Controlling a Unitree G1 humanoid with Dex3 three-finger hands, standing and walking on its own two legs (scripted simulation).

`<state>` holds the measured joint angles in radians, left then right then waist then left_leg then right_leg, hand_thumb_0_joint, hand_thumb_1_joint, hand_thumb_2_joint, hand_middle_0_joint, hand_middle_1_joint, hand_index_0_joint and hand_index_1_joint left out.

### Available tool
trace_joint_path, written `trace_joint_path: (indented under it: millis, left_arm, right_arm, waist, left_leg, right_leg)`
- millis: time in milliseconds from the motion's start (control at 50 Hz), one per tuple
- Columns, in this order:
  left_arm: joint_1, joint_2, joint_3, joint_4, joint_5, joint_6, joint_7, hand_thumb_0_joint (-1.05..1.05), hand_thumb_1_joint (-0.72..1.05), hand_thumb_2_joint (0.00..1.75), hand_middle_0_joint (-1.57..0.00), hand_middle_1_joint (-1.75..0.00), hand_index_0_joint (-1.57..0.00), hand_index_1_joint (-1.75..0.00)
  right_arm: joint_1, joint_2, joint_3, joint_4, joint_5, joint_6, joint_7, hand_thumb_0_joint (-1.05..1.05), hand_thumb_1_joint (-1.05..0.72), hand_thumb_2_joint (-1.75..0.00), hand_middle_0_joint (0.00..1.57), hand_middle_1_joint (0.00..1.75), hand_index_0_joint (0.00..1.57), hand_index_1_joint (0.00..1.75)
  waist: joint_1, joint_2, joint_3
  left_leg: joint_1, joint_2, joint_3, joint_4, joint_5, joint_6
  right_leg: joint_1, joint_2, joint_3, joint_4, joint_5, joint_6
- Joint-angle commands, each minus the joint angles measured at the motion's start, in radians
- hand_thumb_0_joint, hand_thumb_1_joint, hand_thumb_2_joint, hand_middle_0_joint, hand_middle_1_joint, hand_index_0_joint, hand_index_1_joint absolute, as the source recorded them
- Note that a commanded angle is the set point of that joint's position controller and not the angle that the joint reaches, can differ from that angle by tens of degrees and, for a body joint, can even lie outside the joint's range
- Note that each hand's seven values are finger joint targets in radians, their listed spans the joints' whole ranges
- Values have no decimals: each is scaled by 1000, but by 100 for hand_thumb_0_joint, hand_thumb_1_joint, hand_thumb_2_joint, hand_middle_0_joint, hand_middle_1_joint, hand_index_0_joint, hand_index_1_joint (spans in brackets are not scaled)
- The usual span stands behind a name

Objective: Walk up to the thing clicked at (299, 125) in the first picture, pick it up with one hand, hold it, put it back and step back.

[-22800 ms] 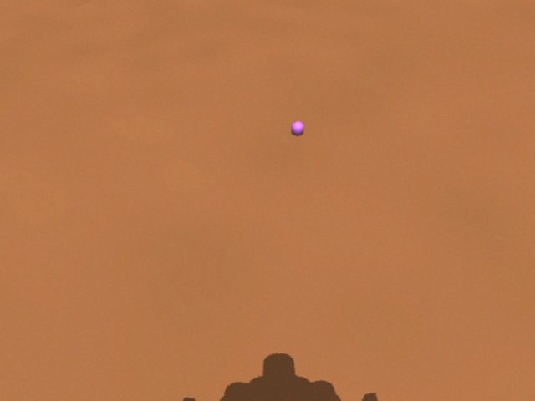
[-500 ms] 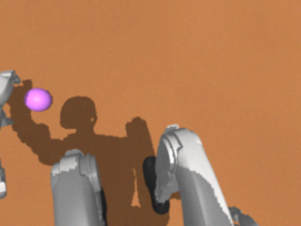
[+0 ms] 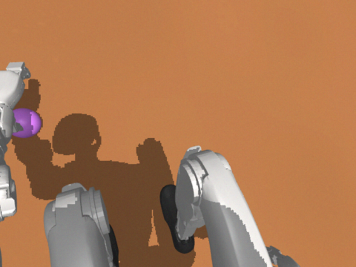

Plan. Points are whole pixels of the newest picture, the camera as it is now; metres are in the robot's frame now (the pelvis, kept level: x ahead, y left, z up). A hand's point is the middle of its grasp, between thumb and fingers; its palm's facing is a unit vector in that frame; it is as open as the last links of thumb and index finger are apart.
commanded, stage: approach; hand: left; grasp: from above
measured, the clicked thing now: (23, 123) +0.50 +0.25 -0.30
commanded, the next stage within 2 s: close in in 0.52 s
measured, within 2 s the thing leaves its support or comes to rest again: neither
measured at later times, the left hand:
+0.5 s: hand out of the picture +0.48 +0.27 -0.19, palm faces -0.43 -0.05 -0.90, open 13.8 cm
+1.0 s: hand (6, 124) +0.48 +0.26 -0.21, palm faces -0.50 -0.07 -0.86, open 14.4 cm
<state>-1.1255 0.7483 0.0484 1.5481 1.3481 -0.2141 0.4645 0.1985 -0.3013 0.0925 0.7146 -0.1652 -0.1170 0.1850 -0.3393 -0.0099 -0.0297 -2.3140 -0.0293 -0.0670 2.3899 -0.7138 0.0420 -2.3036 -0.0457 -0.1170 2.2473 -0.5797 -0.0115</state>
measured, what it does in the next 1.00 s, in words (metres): stands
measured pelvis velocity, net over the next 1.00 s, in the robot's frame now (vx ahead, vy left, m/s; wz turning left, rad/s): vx -0.01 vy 0.00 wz -0.01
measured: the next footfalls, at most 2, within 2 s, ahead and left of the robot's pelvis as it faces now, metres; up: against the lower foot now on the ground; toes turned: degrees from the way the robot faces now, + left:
none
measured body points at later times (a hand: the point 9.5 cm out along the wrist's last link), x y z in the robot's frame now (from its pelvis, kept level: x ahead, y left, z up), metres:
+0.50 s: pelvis +0.00 +0.00 +0.00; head +0.26 +0.08 +0.35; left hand +0.50 +0.27 -0.13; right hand +0.01 -0.29 -0.08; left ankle +0.07 +0.11 -0.30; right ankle +0.12 -0.11 -0.30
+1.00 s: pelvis -0.01 +0.00 -0.01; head +0.27 +0.06 +0.34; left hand +0.50 +0.26 -0.16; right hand -0.01 -0.27 -0.09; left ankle +0.07 +0.11 -0.30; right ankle +0.12 -0.11 -0.30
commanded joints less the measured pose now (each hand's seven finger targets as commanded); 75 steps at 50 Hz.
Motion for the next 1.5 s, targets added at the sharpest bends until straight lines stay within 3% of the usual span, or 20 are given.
trace_joint_path:
  millis: [0,40,100,180,300,380,460,520,580,680,760,800,960,1120,1140,1160,1300,1400,1460,1480]
  left_arm:
    - [-298,243,63,-108,-16,68,66,0,-38,89,-32,-71,-27,-77]
    - [-210,269,97,-48,-22,101,53,0,-39,91,-31,-71,-25,-77]
    - [-153,319,135,-72,-54,116,22,0,-41,91,-29,-74,-24,-80]
    - [-118,341,168,-115,-106,87,-37,0,-46,94,-23,-82,-18,-86]
    - [-262,294,95,-261,-111,-49,-78,0,-53,99,-18,-87,-13,-91]
    - [-331,221,5,-294,-93,-92,-39,0,-51,97,-16,-89,-13,-92]
    - [-363,196,-12,-279,-46,-48,16,0,-53,102,-18,-84,-13,-90]
    - [-366,129,-34,-167,-34,10,35,0,-51,100,-19,-81,-14,-87]
    - [-329,195,13,-134,-24,52,35,0,-53,102,-18,-79,-12,-86]
    - [-224,203,67,1,-40,98,3,0,-61,107,-13,-84,-6,-91]
    - [-222,259,98,-37,-63,71,-23,0,-61,108,-12,-88,-5,-95]
    - [-251,273,96,-72,-68,37,-36,0,-61,108,-10,-92,-4,-98]
    - [-292,288,57,-77,-47,-71,21,0,-61,108,-7,-93,-2,-99]
    - [-314,356,91,-7,10,-48,129,0,-61,111,-9,-90,-2,-97]
    - [-316,387,107,-55,17,-44,139,0,-61,112,-9,-89,-1,-97]
    - [-305,372,107,-10,22,-32,143,0,-61,111,-9,-89,-1,-97]
    - [-246,391,133,48,13,8,139,0,-61,111,-9,-88,-1,-96]
    - [-231,400,136,5,-13,7,127,0,-61,111,-9,-90,-1,-98]
    - [-262,362,103,25,-27,-2,107,0,-61,110,-8,-91,-1,-98]
    - [-265,382,104,-9,-36,-9,103,0,-61,109,-8,-91,-1,-97]
  right_arm:
    - [242,-275,-85,-21,16,10,-1,0,-89,-89,20,30,20,30]
    - [254,-292,-85,-31,18,10,5,0,-89,-89,20,30,20,30]
    - [255,-288,-91,-39,29,16,6,0,-90,-89,20,30,20,30]
    - [268,-291,-100,-43,32,16,4,0,-90,-89,20,30,20,30]
    - [291,-277,-104,-8,14,19,-15,0,-90,-89,20,30,20,30]
    - [273,-262,-103,15,7,11,-23,0,-90,-89,20,30,20,30]
    - [258,-282,-115,26,6,5,-25,0,-90,-89,20,30,20,30]
    - [251,-282,-108,40,5,5,-11,0,-89,-89,20,30,20,30]
    - [248,-294,-97,28,12,7,-1,0,-89,-89,20,30,20,30]
    - [236,-302,-82,-23,19,13,16,0,-89,-90,20,30,20,30]
    - [240,-285,-68,-47,19,14,15,0,-90,-90,20,30,20,30]
    - [252,-285,-62,-51,15,13,13,0,-90,-90,20,30,20,30]
    - [275,-282,-48,-6,-14,-7,-6,0,-89,-90,20,30,20,30]
    - [275,-315,-19,-1,-47,-43,21,0,-89,-90,20,30,20,30]
    - [273,-322,-22,-1,-45,-43,21,0,-89,-90,20,30,20,30]
    - [276,-325,-18,-11,-50,-49,27,0,-89,-90,20,30,20,30]
    - [262,-352,-3,-44,-51,-70,62,0,-89,-90,20,30,20,30]
    - [262,-345,-1,-49,-44,-68,72,0,-90,-90,20,30,20,30]
    - [268,-354,15,-50,-53,-81,78,0,-89,-90,20,30,20,30]
    - [268,-352,18,-53,-53,-83,78,0,-89,-90,20,30,20,30]
  waist:
    - [18,413,-738]
    - [-4,327,-668]
    - [25,281,-673]
    - [7,214,-645]
    - [-37,258,-675]
    - [-20,354,-722]
    - [-4,472,-774]
    - [-28,461,-694]
    - [-5,454,-669]
    - [-38,316,-549]
    - [-33,255,-601]
    - [-58,236,-598]
    - [-52,300,-621]
    - [-85,376,-586]
    - [-64,421,-634]
    - [-85,429,-613]
    - [-103,429,-520]
    - [-87,431,-574]
    - [-141,377,-493]
    - [-130,391,-501]
  left_leg:
    - [541,-15,26,-297,255,-17]
    - [481,-14,34,-270,250,-3]
    - [405,-20,55,-265,224,14]
    - [348,-21,50,-251,204,20]
    - [381,-16,44,-204,169,6]
    - [492,-9,28,-231,142,-13]
    - [659,2,-16,-302,194,-37]
    - [645,6,-41,-327,239,-48]
    - [621,0,-38,-324,304,-48]
    - [484,-9,-21,-301,225,-18]
    - [386,-24,31,-262,199,8]
    - [354,-28,40,-239,175,14]
    - [394,-13,27,-205,122,-1]
    - [470,1,-4,-184,214,-15]
    - [495,0,2,-188,246,-18]
    - [519,4,-6,-183,265,-22]
    - [499,14,-41,-180,279,-33]
    - [481,11,-29,-171,270,-22]
    - [448,14,-39,-141,247,-17]
    - [455,13,-37,-147,247,-16]
  right_leg:
    - [394,36,-20,-176,199,-37]
    - [408,42,-18,-188,199,-29]
    - [483,44,-1,-202,177,-24]
    - [524,41,3,-214,158,-19]
    - [524,51,4,-234,113,-22]
    - [437,54,-23,-216,79,-33]
    - [324,47,-53,-169,138,-42]
    - [261,36,-62,-146,176,-39]
    - [279,29,-52,-144,214,-38]
    - [295,31,-33,-169,157,-31]
    - [450,39,-16,-198,147,-23]
    - [479,41,-12,-210,126,-17]
    - [426,58,-34,-194,68,-24]
    - [372,63,-71,-132,173,-23]
    - [406,65,-69,-133,198,-26]
    - [384,58,-72,-117,212,-24]
    - [348,53,-94,-96,214,-22]
    - [422,63,-92,-111,221,-22]
    - [374,59,-100,-118,203,-16]
    - [396,62,-99,-125,200,-16]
